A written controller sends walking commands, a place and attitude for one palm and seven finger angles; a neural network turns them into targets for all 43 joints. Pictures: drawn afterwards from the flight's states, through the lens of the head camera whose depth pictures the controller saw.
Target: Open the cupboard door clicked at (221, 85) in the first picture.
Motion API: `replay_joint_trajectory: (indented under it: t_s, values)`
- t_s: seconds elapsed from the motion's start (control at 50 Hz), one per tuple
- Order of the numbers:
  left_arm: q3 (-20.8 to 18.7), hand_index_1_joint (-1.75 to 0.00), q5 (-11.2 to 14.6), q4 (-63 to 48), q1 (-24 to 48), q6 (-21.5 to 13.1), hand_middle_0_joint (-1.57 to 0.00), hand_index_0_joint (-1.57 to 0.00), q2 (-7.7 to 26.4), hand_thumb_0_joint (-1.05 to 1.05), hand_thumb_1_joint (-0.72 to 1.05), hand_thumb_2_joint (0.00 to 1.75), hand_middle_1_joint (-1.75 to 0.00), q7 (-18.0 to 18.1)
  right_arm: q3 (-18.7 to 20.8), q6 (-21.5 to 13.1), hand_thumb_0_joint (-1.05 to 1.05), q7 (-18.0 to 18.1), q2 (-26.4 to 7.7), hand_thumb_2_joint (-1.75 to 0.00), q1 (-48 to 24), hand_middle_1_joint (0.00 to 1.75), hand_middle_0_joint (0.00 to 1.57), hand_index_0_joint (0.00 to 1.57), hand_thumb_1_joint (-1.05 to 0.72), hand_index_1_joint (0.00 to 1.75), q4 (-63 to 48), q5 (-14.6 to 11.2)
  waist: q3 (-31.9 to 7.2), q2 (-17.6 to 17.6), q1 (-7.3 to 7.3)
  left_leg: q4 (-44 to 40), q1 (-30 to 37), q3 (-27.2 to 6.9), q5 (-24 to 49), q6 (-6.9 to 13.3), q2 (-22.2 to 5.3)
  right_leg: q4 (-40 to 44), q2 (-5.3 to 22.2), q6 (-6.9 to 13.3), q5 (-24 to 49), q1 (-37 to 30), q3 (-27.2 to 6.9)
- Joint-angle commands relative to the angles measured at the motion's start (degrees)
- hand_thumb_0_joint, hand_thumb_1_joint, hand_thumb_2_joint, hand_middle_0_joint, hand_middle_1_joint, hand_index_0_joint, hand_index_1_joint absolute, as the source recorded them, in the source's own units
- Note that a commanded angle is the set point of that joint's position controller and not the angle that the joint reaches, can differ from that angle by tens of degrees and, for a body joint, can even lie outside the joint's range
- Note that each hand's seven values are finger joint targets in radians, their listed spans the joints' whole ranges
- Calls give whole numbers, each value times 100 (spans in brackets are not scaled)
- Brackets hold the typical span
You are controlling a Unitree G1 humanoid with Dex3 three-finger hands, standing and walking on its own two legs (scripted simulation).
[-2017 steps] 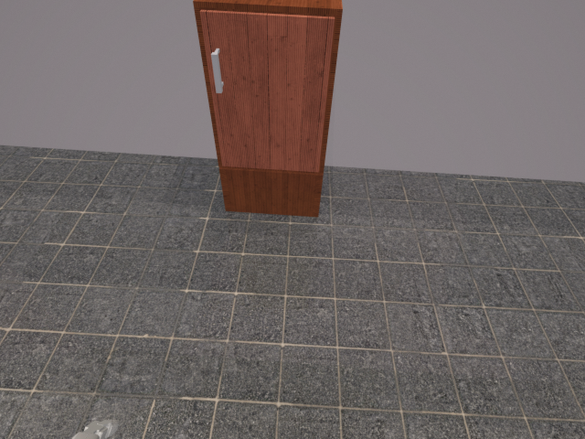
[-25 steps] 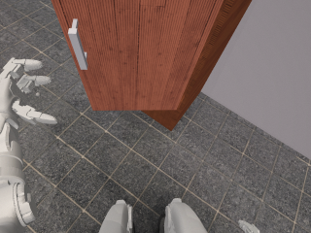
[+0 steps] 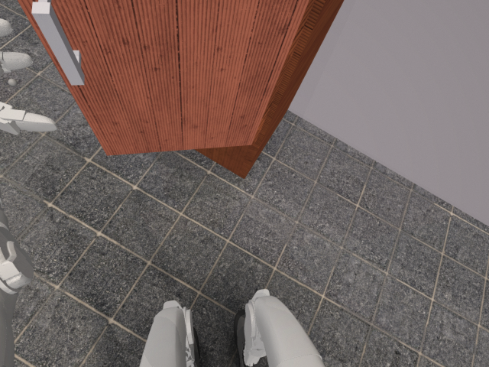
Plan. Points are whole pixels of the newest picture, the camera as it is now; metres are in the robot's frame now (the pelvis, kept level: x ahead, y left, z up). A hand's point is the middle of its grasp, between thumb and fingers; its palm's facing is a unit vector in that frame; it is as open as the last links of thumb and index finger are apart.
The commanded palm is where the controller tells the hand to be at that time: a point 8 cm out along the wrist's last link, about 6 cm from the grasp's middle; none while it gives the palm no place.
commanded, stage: move the hooked fingers beside the handle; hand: left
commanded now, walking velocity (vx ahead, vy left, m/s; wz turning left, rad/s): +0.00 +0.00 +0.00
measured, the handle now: (62, 38) +0.59 +0.22 +0.06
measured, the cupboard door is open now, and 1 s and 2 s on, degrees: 39 39 39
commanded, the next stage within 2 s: slide the fingers in behind the handle in 0.90 s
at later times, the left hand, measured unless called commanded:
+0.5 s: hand (5, 76) +0.53 +0.29 +0.06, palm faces +0.09 -1.00 -0.01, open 13.9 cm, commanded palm +0.51 +0.30 +0.05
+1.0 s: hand (14, 80) +0.53 +0.28 +0.05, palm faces +0.09 -1.00 -0.02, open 13.9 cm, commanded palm +0.52 +0.30 +0.05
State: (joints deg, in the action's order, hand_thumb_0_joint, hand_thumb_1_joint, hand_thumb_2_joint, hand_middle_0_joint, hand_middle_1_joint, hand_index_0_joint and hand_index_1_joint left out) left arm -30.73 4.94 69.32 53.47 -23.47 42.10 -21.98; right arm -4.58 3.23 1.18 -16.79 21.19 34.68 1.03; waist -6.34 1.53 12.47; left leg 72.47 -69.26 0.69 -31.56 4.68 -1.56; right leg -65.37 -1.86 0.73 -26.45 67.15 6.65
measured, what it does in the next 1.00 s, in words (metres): stands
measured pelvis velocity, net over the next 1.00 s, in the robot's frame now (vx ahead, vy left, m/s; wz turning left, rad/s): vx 0.00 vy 0.00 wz -0.01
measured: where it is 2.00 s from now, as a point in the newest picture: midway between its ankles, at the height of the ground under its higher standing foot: (219, 365)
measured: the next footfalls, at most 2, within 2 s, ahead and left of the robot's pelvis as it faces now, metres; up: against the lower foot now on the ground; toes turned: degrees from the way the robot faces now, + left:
none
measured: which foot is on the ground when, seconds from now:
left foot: down 0.00-1.00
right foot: down 0.00-1.00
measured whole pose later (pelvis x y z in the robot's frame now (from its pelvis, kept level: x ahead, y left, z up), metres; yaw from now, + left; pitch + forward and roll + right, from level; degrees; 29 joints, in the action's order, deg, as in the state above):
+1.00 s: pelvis +0.00 +0.00 +0.00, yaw +0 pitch +29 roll -7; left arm -30.4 4.0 70.0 55.7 -22.4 44.2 -22.2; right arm -5.4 5.4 0.2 -16.4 21.3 34.0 1.2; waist -5.9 1.7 13.0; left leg 73.7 -71.4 -0.2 -31.9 4.6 -1.9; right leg -65.6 -2.3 0.8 -26.4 68.7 7.3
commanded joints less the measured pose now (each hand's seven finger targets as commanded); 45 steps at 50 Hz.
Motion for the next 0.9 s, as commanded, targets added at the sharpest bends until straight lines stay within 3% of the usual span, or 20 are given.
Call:
replay_joint_trajectory:
  t_s: [0.0, 0.04, 0.06, 0.08, 0.12, 0.2, 0.26, 0.32, 0.36, 0.38, 0.42, 0.44, 0.48, 0.54, 0.58, 0.62, 0.66, 0.72, 0.86, 0.88]
  values:
    - [-140, -120, 40, -926, 2315, -247, -30, -30, 1922, 0, -50, 30, -120, -49, 412, 37, 0, 72, -1220, -90, 1118, 30, 20, 20, -90, 30, -176, -7, -2967, 1277, -8, -786, 2679, -812, 3045, -395, -151, 516, -98, 37, 1368, -887, -343]
    - [-62, -120, 46, -874, 2608, -201, -30, -30, 1901, 0, -50, 30, -120, -85, 390, 53, 0, 81, -1226, -90, 1174, 30, 20, 20, -90, 30, -151, -6, -2905, 1232, 129, -721, 2594, -829, 2980, -351, -155, 490, -111, 36, 1375, -785, -333]
    - [-231, -120, 23, -920, 2643, -182, -30, -30, 2175, 0, -50, 30, -120, -91, 387, 68, 0, 93, -1265, -90, 1225, 30, 20, 20, -90, 30, -147, 9, -3037, 1319, 80, -701, 2628, -822, 3106, -359, -168, 477, -111, 36, 1467, -870, -334]
    - [-120, -120, 24, -895, 2718, -156, -30, -30, 2065, 0, -50, 30, -120, -122, 386, 79, 0, 82, -1252, -90, 1234, 30, 20, 20, -90, 30, -147, 4, -3113, 1392, 130, -668, 2625, -810, 3096, -355, -160, 477, -112, 29, 1472, -829, -346]
    - [-243, -120, 0, -707, 2384, -80, -30, -30, 2223, 0, -50, 30, -120, -166, 369, 94, 0, 71, -1269, -90, 1273, 30, 20, 20, -90, 30, -185, 10, -3118, 1304, 43, -644, 2515, -817, 3149, -347, -157, 442, -119, 40, 1517, -906, -327]
    - [-320, -120, 38, -1135, 2076, -82, -30, -30, 2223, 0, -50, 30, -120, -257, 406, 157, 0, 8, -1254, -90, 1346, 30, 20, 20, -90, 30, -244, 29, -3538, 1729, -136, -674, 3129, -888, 3942, -458, -216, 418, -123, 53, 1770, -882, -290]
    - [-351, -120, 153, -1620, 2048, -128, -30, -30, 2119, 0, -50, 30, -120, -283, 456, 206, 0, -36, -1242, -90, 1372, 30, 20, 20, -90, 30, -255, 16, -3709, 1740, -167, -716, 3536, -970, 4352, -510, -280, 471, -151, 47, 1841, -842, -258]
    - [-355, -120, 234, -1826, 2230, -144, -30, -30, 1996, 0, -50, 30, -120, -215, 486, 217, 0, -39, -1204, -90, 1352, 30, 20, 20, -90, 30, -191, 5, -3634, 1556, -92, -770, 3471, -962, 4146, -468, -263, 552, -160, 25, 1826, -957, -259]
    - [-442, -120, 227, -1976, 2177, -191, -30, -30, 2040, 0, -50, 30, -120, -142, 506, 212, 0, -50, -1198, -90, 1364, 30, 20, 20, -90, 30, -162, 7, -3659, 1749, -168, -818, 3712, -987, 4318, -527, -277, 584, -161, 47, 1769, -880, -249]
    - [-271, -120, 220, -1873, 2110, -178, -30, -30, 1775, 0, -50, 30, -120, -120, 501, 208, 0, -62, -1152, -90, 1338, 30, 20, 20, -90, 30, -138, 6, -3527, 1709, -114, -835, 3711, -964, 4255, -507, -270, 630, -168, 37, 1744, -829, -243]
    - [-263, -120, 182, -1724, 2012, -157, -30, -30, 1744, 0, -50, 30, -120, -45, 503, 209, 0, -55, -1145, -90, 1334, 30, 20, 20, -90, 30, -104, 14, -3264, 1524, -99, -875, 3537, -933, 4050, -481, -260, 683, -168, 29, 1679, -889, -248]
    - [-240, -120, 144, -1696, 1961, -165, -30, -30, 1738, 0, -50, 30, -120, -28, 498, 215, 0, -56, -1141, -90, 1338, 30, 20, 20, -90, 30, -111, 16, -3204, 1649, -119, -892, 3608, -941, 4150, -496, -269, 674, -162, 56, 1673, -831, -246]
    - [91, -120, 133, -1409, 1885, -103, -30, -30, 1300, 0, -50, 30, -120, -23, 485, 235, 0, -73, -1108, -90, 1293, 30, 20, 20, -90, 30, -95, 6, -2889, 1560, -53, -962, 3578, -944, 3960, -514, -268, 745, -161, 42, 1490, -656, -206]
    - [289, -120, 119, -1172, 1990, -109, -30, -30, 1095, 0, -50, 30, -120, -22, 483, 240, 0, -49, -1134, -90, 1256, 30, 20, 20, -90, 30, -114, 8, -2543, 1424, 62, -1028, 3451, -1000, 3550, -504, -266, 745, -155, 69, 1267, -418, -180]
    - [259, -120, 160, -1069, 2095, -153, -30, -30, 1116, 0, -50, 30, -120, -6, 476, 232, 0, -36, -1158, -90, 1210, 30, 20, 20, -90, 30, -137, 14, -2561, 1217, 92, -1006, 3235, -970, 3261, -481, -232, 716, -156, 54, 1234, -489, -193]
    - [42, -120, 156, -1063, 2244, -238, -30, -30, 1464, 0, -50, 30, -120, 46, 457, 200, 0, -1, -1196, -90, 1164, 30, 20, 20, -90, 30, -167, 16, -2608, 1100, 69, -968, 2907, -900, 2971, -431, -183, 670, -149, 67, 1232, -709, -248]
    - [-24, -120, 105, -1216, 2349, -372, -30, -30, 1603, 0, -50, 30, -120, 79, 452, 174, 0, -13, -1188, -90, 1175, 30, 20, 20, -90, 30, -191, 30, -2898, 1412, -13, -927, 3092, -901, 3192, -488, -173, 593, -142, 85, 1283, -712, -262]
    - [-176, -120, 26, -1292, 2441, -486, -30, -30, 1858, 0, -50, 30, -120, 145, 450, 141, 0, -22, -1193, -90, 1130, 30, 20, 20, -90, 30, -194, 50, -3085, 1507, -38, -830, 3087, -926, 3297, -516, -176, 511, -141, 85, 1321, -750, -273]
    - [-141, -120, 5, -1099, 2349, -295, -30, -30, 1916, 0, -50, 30, -120, 10, 407, 191, 0, -18, -1226, -90, 1167, 30, 20, 20, -90, 30, -212, 15, -3198, 1505, -31, -812, 3019, -921, 3178, -458, -184, 494, -144, 70, 1308, -781, -270]
    - [-42, -120, 29, -999, 2341, -237, -30, -30, 1776, 0, -50, 30, -120, -17, 403, 205, 0, -9, -1222, -90, 1161, 30, 20, 20, -90, 30, -215, -1, -3103, 1373, 36, -812, 2951, -931, 3104, -443, -181, 514, -141, 57, 1297, -734, -262]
